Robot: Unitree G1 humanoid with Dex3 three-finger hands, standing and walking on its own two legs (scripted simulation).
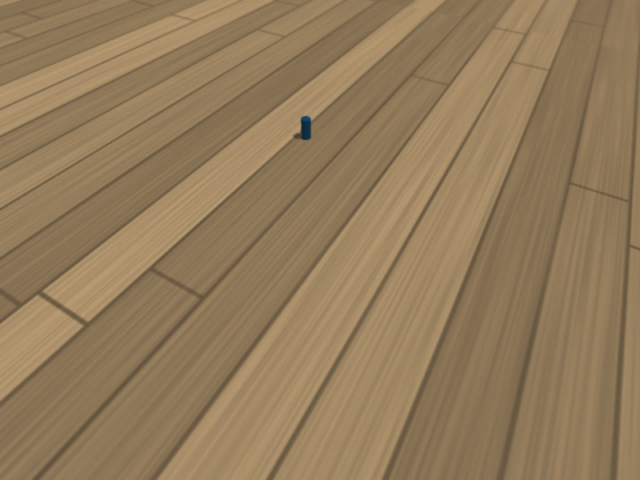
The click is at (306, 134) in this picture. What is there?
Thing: squat round
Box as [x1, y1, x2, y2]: [301, 116, 310, 139]
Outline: 303,116 301,118 301,137 303,139 308,139 310,137 310,118 308,116
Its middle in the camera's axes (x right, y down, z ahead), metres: -0.08 -0.62 +2.16
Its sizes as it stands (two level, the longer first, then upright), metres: 0.052 0.052 0.118
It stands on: the floor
